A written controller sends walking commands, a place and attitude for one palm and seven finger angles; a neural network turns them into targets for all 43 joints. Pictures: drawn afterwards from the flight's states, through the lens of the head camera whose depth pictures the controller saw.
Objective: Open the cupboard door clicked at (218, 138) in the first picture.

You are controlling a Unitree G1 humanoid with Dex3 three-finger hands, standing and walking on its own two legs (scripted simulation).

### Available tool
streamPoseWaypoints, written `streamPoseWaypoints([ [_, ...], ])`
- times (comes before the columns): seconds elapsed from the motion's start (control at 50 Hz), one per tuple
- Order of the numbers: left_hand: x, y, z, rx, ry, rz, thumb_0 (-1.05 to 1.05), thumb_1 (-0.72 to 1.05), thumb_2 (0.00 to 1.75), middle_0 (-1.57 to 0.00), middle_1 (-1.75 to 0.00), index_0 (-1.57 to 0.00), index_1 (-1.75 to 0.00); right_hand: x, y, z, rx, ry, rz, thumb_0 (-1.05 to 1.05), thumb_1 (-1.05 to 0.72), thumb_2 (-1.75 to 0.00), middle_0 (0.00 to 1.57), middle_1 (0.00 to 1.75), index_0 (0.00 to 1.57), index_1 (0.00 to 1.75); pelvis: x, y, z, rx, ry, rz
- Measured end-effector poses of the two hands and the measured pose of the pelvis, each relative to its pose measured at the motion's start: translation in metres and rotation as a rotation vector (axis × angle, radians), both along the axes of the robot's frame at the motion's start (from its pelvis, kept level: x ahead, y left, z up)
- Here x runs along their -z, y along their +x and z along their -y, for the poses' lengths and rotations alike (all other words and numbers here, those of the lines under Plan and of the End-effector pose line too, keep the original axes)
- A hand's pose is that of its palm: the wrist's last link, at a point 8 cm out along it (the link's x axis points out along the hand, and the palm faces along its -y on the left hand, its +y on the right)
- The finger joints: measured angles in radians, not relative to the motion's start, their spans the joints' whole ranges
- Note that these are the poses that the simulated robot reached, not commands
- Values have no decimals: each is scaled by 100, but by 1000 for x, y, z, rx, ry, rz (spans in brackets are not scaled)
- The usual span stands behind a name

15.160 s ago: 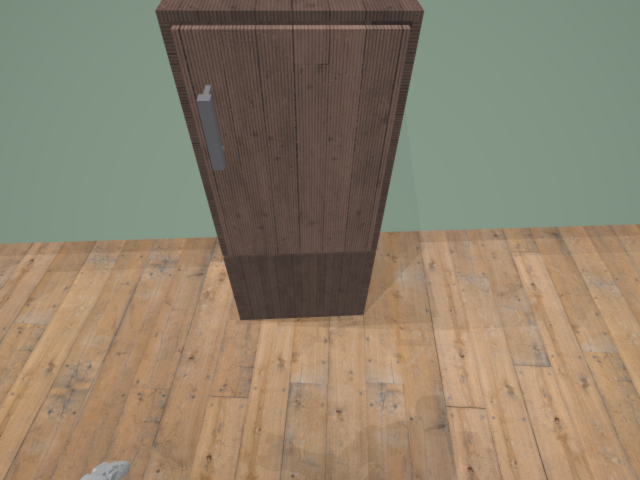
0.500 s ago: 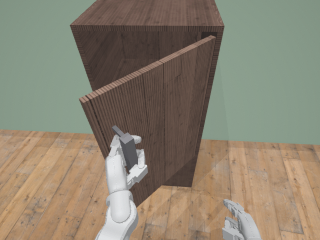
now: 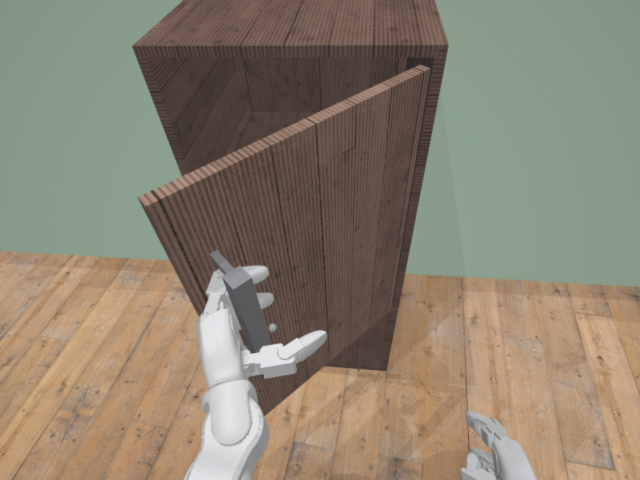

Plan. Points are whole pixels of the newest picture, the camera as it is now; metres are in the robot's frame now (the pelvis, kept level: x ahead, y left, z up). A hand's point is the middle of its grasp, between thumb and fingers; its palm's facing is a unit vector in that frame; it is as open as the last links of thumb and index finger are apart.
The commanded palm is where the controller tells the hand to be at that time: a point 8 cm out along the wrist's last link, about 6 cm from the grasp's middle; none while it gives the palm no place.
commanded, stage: open thumb and fingers to let go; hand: left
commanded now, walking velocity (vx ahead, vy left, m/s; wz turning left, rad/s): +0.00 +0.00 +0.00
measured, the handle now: (240, 304) +0.31 +0.11 +0.08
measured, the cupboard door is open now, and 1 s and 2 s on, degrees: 46 48 46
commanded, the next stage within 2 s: slide the hand sideways off the handle in 0.36 s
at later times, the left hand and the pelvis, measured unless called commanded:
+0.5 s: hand (264, 328) +0.28 +0.08 +0.08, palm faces +0.22 -0.98 -0.01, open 14.6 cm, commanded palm +0.24 +0.12 +0.08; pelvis +0.00 +0.03 +0.00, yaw +0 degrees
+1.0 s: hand (241, 374) +0.22 +0.10 +0.08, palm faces -0.13 -0.99 +0.01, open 16.1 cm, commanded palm +0.20 +0.17 +0.08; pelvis -0.02 +0.04 -0.01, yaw -3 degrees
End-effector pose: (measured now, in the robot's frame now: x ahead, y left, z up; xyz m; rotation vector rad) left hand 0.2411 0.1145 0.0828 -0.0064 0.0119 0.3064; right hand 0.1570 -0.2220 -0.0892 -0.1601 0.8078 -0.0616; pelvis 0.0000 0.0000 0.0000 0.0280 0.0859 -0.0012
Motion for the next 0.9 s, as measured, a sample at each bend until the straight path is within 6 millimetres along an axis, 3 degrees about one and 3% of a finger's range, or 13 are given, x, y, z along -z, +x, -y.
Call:
streamPoseWaypoints([
  [0.18,0,2,-4,27,-3,0,0,-42,34,-33,-105,-35,-106,-5,9,-12,-3,2,16,2,-91,-90,20,30,19,30,0,4,-8,3,-7,0],
  [0.32,0,5,-9,43,0,0,0,-48,31,-33,-79,-35,-78,-8,13,-24,-13,2,26,2,-91,-90,20,30,20,30,1,3,-16,6,-15,0],
  [0.48,0,4,-12,71,2,0,-1,-49,31,-41,-63,-43,-61,-8,12,-35,-19,4,27,1,-91,-90,20,30,20,30,3,-1,-26,8,-26,4],
  [0.66,4,-11,-17,520,25,41,-1,-50,30,-26,-41,-23,-40,-6,-9,-40,5,13,49,1,-91,-90,20,30,20,30,6,-12,-37,12,-29,7],
  [0.9,6,-21,-24,458,-13,42,-1,-50,30,-20,-32,-20,-33,-11,-31,-42,35,21,75,2,-91,-90,20,30,20,30,5,-18,-41,45,-26,13],
])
